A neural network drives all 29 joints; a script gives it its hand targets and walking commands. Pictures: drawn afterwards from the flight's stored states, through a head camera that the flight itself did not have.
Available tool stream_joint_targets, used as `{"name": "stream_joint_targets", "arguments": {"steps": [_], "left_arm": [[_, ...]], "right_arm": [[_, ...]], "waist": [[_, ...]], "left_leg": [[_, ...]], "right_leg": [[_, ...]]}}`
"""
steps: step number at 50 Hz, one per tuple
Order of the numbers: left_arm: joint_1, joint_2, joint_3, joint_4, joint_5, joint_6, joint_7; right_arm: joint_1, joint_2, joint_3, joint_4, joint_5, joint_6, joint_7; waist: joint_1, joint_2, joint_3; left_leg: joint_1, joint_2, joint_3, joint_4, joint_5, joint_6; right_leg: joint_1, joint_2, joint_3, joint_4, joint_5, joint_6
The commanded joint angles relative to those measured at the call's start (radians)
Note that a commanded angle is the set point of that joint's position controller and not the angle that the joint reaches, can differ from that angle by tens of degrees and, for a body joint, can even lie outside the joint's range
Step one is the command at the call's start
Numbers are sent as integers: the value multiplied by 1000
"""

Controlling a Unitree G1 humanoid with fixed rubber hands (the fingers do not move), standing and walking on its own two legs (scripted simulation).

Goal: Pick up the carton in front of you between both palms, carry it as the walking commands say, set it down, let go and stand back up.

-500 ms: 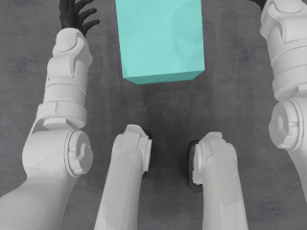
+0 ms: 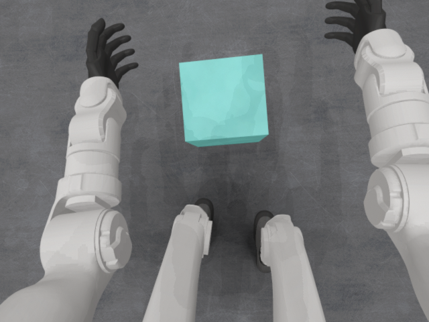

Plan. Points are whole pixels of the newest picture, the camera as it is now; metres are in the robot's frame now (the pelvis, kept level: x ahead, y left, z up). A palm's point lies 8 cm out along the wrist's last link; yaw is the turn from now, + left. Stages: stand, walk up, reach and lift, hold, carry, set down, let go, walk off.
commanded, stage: set down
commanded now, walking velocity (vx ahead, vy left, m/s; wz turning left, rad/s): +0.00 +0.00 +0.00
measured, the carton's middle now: (224, 108) +0.52 +0.06 -0.47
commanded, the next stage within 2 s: let go in 0.04 s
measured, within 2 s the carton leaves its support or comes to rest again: neither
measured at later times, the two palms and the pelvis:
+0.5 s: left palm (36, 133) +0.38 +0.25 +0.02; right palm out of the picture +0.43 -0.18 +0.01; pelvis +0.05 +0.02 +0.12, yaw -2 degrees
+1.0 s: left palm out of the picture +0.25 +0.24 +0.11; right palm out of the picture +0.28 -0.23 +0.10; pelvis +0.10 +0.00 +0.18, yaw +0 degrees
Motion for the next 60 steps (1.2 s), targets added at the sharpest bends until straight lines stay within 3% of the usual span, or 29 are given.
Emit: {"name": "stream_joint_targets", "arguments": {"steps": [1, 6, 12, 17, 24, 36, 41, 47, 53, 60], "left_arm": [[-179, 101, 19, -99, 22, -26, -9], [-90, 82, 26, -104, 76, -41, -40], [166, 101, -7, -175, 150, -70, -114], [349, 130, -78, -249, 148, -94, -161], [630, 100, -162, -253, 83, -141, -185], [1075, 97, -264, -349, 40, -208, -156], [1216, 108, -289, -392, 32, -214, -154], [1256, 129, -297, -407, 32, -191, -165], [1261, 144, -287, -399, 55, -134, -168], [1260, 144, -272, -392, 83, -79, -167]], "right_arm": [[-256, -99, -28, -89, -18, -27, 9], [-139, -53, -70, -95, -75, -38, 2], [154, 66, -97, -261, -125, -57, -66], [363, 113, -65, -432, -102, -84, -100], [661, 125, -16, -472, -62, -140, -69], [1149, 117, 35, -503, -35, -223, -32], [1295, 111, 66, -551, -21, -237, -21], [1425, 118, 106, -597, -7, -210, -5], [1458, 106, 129, -636, 9, -153, 20], [1448, 105, 138, -664, 13, -101, 33]], "waist": [[32, -93, -988], [14, -82, -993], [-2, -55, -1055], [-8, -18, -924], [-29, 15, -691], [-58, 65, -421], [-69, 26, -281], [-103, -21, -94], [-106, 7, 48], [-92, 32, 121]], "left_leg": [[594, -22, 82, -144, 373, -38], [688, -18, 79, -233, 405, -35], [870, -20, 71, -329, 505, -12], [1066, -4, 37, -425, 506, 3], [1295, 26, -17, -537, 506, -1], [1571, 29, -50, -693, 642, -16], [1595, 14, -30, -792, 568, -14], [1617, 1, 0, -885, 400, -3], [1672, -10, 14, -916, 289, 5], [1717, -13, 22, -908, 270, 9]], "right_leg": [[617, 14, -29, -184, 337, 27], [723, 11, -23, -287, 397, 34], [908, 12, -11, -395, 545, 47], [923, 9, -20, -508, 454, 45], [923, -2, -33, -631, 335, 33], [1170, -13, -18, -794, 386, 10], [1382, -22, -14, -876, 432, 14], [1541, -42, -2, -965, 434, 26], [1565, -54, -4, -1009, 350, 26], [1575, -57, -2, -1020, 324, 20]]}}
